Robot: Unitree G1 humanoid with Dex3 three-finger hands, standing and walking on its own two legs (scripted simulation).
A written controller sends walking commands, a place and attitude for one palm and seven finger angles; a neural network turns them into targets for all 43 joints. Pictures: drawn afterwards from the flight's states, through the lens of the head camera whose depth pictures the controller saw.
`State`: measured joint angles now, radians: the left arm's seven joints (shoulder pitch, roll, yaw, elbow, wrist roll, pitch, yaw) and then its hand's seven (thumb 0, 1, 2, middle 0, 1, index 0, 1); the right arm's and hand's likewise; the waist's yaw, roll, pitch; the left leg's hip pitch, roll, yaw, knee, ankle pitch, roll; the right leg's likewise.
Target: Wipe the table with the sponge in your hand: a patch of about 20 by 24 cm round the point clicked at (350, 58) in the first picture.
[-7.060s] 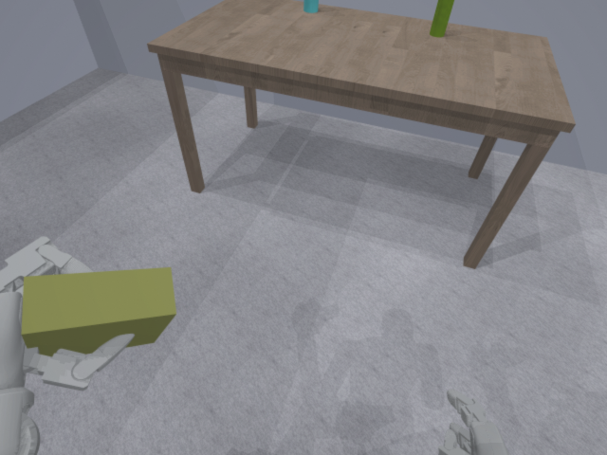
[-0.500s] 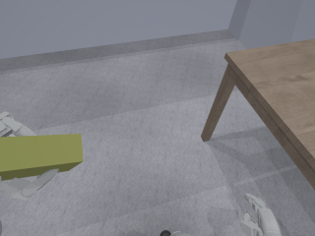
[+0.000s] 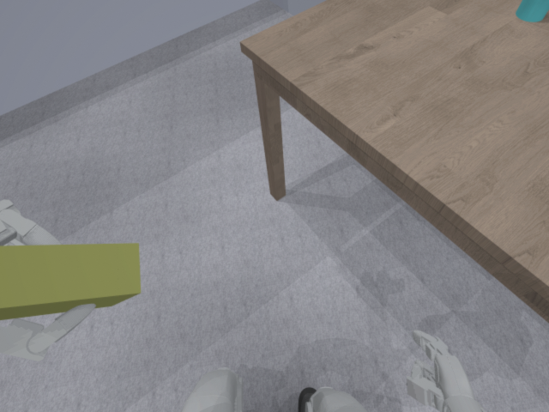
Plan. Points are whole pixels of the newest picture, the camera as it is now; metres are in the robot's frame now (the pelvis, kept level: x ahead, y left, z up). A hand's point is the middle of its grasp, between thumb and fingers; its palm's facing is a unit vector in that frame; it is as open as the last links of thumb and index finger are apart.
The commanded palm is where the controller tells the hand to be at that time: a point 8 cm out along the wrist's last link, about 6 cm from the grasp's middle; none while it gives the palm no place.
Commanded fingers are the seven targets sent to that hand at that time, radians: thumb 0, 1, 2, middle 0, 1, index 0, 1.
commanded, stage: turn to face it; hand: left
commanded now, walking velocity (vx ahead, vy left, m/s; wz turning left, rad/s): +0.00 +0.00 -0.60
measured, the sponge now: (82, 281) +0.23 +0.19 +0.15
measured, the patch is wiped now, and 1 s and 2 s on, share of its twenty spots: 0.00 0.00 0.00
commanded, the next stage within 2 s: none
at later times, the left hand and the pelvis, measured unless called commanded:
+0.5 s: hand (98, 303) +0.21 +0.16 +0.17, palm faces +0.20 -0.86 -0.47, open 9.1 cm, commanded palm +0.17 +0.20 +0.18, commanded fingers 0.00 0.10 1.30 -1.20 -1.60 -1.20 -1.60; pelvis -0.06 -0.02 -0.01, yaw -17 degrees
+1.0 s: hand (235, 333) +0.18 +0.03 +0.17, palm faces -0.13 -0.87 -0.47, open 9.1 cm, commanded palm +0.16 +0.10 +0.18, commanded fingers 0.00 0.10 1.30 -1.20 -1.60 -1.20 -1.60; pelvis -0.13 -0.05 +0.00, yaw -34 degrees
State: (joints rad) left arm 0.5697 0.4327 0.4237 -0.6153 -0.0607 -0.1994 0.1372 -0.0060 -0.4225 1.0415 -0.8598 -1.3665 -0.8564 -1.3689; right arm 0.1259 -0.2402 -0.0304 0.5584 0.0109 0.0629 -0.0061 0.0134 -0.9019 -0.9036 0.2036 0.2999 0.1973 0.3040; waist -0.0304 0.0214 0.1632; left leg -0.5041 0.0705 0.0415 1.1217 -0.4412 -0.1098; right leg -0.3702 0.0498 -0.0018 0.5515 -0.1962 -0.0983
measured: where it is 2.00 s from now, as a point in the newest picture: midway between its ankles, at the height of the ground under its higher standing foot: outside the picture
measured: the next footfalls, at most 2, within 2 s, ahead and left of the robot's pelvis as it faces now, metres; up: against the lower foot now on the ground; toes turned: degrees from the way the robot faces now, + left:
left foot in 0.32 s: -0.01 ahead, +0.15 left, +0.00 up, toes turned -5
right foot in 0.54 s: -0.02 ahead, -0.15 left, +0.00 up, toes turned -23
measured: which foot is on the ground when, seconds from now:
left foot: up 0.00-0.30, down 0.32-0.56, up 0.58-1.00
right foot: down 0.00-0.32, up 0.34-0.52, down 0.54-1.00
